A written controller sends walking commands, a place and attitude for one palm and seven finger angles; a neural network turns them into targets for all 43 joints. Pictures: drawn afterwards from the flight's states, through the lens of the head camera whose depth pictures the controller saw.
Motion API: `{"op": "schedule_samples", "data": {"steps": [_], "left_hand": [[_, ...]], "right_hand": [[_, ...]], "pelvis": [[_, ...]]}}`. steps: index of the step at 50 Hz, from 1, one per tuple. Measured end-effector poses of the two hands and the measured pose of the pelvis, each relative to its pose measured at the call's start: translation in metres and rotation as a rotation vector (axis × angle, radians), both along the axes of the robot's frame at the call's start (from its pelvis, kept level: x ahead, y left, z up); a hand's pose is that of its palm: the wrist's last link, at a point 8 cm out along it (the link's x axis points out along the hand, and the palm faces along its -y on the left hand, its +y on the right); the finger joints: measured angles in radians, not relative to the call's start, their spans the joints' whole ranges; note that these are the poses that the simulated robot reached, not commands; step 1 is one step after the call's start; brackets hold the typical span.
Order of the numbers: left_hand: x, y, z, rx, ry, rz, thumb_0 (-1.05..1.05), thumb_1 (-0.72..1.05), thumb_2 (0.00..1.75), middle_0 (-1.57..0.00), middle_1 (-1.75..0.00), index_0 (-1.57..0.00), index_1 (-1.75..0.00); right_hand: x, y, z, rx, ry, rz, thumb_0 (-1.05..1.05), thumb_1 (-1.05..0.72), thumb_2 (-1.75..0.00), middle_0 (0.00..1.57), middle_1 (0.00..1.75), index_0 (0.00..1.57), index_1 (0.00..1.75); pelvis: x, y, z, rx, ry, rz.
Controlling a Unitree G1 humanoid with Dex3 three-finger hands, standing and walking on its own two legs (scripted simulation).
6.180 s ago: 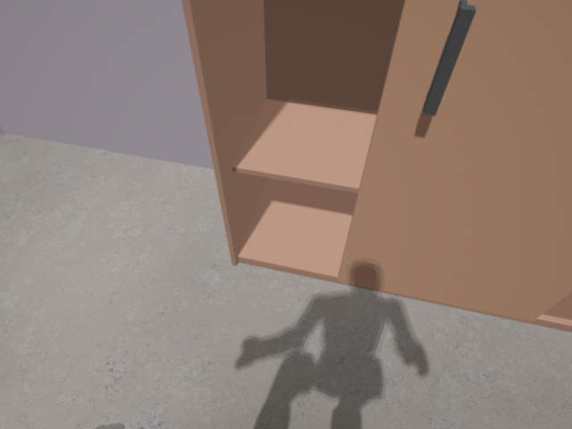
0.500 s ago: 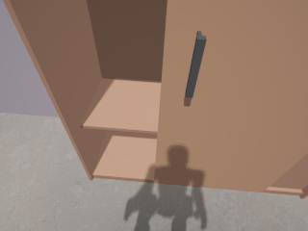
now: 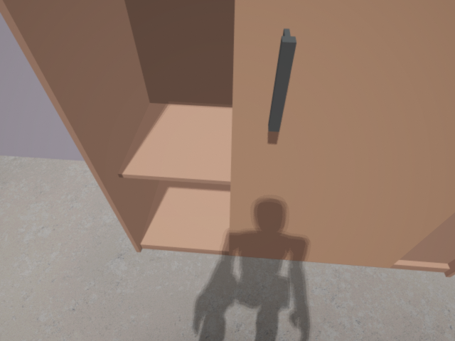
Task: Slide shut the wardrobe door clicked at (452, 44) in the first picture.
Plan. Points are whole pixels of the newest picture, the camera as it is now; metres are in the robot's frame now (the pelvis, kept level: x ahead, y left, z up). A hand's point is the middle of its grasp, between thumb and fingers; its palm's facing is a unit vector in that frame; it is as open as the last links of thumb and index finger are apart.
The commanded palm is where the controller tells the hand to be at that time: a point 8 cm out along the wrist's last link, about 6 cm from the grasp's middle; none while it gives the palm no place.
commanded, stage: look again from close up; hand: right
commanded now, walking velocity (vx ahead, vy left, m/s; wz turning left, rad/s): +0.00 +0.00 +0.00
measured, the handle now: (279, 83) +0.55 -0.07 +0.18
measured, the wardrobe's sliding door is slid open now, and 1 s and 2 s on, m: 0.42 0.42 0.42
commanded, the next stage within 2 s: shuffle to correct the standing spot in 0.60 s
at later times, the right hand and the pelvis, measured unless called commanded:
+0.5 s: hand out of the picture -0.01 -0.16 -0.18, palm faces +0.03 +0.98 -0.17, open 7.4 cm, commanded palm none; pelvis +0.01 -0.01 +0.00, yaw +0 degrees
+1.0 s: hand out of the picture -0.02 -0.14 -0.17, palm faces +0.01 +0.98 -0.18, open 7.4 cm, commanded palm none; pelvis +0.03 +0.02 +0.00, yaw +1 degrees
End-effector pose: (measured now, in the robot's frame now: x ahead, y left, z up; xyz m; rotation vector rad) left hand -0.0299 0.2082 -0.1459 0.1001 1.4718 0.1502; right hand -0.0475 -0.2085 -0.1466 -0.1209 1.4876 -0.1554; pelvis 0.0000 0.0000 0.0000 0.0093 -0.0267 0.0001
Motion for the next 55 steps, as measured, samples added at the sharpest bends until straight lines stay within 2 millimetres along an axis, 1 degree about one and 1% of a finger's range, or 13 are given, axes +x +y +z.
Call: {"op": "schedule_samples", "data": {"steps": [4, 9, 19, 31, 41, 44, 47, 52, 55], "left_hand": [[0.003, -0.006, -0.001, -0.006, -0.003, 0.003, 0.0, 0.91, 0.9, -0.2, -0.3, -0.2, -0.3], [0.012, -0.01, -0.001, -0.009, -0.026, 0.003, 0.0, 0.91, 0.9, -0.2, -0.3, -0.2, -0.3], [0.024, -0.006, 0.0, 0.008, -0.053, 0.002, 0.01, 0.92, 0.9, -0.2, -0.3, -0.2, -0.3], [0.027, -0.003, 0.0, 0.007, -0.051, 0.0, 0.0, 0.91, 0.9, -0.2, -0.3, -0.2, -0.3], [0.023, -0.002, -0.001, 0.0, -0.029, 0.01, 0.0, 0.91, 0.9, -0.2, -0.3, -0.2, -0.3], [0.022, 0.002, -0.002, 0.001, -0.018, 0.025, 0.0, 0.91, 0.9, -0.2, -0.3, -0.2, -0.3], [0.021, 0.011, -0.004, 0.004, -0.006, 0.04, 0.0, 0.91, 0.9, -0.2, -0.3, -0.2, -0.3], [0.022, 0.034, -0.008, 0.008, 0.02, 0.05, 0.0, 0.91, 0.9, -0.2, -0.3, -0.2, -0.3], [0.03, 0.049, -0.009, 0.017, 0.039, 0.035, 0.0, 0.91, 0.9, -0.2, -0.3, -0.2, -0.3]], "right_hand": [[0.006, 0.0, 0.0, 0.004, -0.008, 0.0, 0.0, -0.91, -0.9, 0.2, 0.3, 0.2, 0.3], [0.015, 0.0, 0.0, 0.009, -0.029, 0.002, 0.0, -0.91, -0.9, 0.2, 0.3, 0.2, 0.3], [0.028, -0.002, 0.001, 0.007, -0.05, 0.006, 0.0, -0.91, -0.9, 0.2, 0.3, 0.2, 0.3], [0.027, -0.005, 0.002, -0.004, -0.039, 0.007, 0.0, -0.91, -0.9, 0.2, 0.3, 0.2, 0.3], [0.023, -0.001, 0.003, 0.0, -0.009, 0.007, 0.0, -0.91, -0.9, 0.2, 0.3, 0.19, 0.3], [0.023, 0.003, 0.002, 0.003, 0.008, 0.01, 0.0, -0.91, -0.9, 0.19, 0.3, 0.19, 0.3], [0.025, 0.009, 0.003, 0.002, 0.023, 0.014, 0.0, -0.91, -0.9, 0.19, 0.3, 0.19, 0.3], [0.036, 0.025, 0.007, -0.01, 0.027, 0.006, 0.0, -0.91, -0.9, 0.19, 0.3, 0.19, 0.3], [0.043, 0.037, 0.006, -0.016, 0.013, -0.016, 0.0, -0.91, -0.9, 0.19, 0.3, 0.19, 0.3]], "pelvis": [[0.002, -0.003, 0.0, -0.002, -0.001, 0.001], [0.004, -0.006, 0.001, -0.004, -0.001, 0.003], [0.009, -0.009, 0.002, -0.009, -0.002, 0.007], [0.011, -0.007, 0.002, -0.009, -0.005, 0.008], [0.015, -0.002, 0.002, -0.016, 0.0, 0.011], [0.02, 0.003, 0.001, -0.026, 0.007, 0.014], [0.025, 0.011, 0.0, -0.036, 0.017, 0.022], [0.036, 0.03, -0.002, -0.03, 0.033, 0.021], [0.046, 0.042, -0.004, -0.016, 0.039, 0.009]]}}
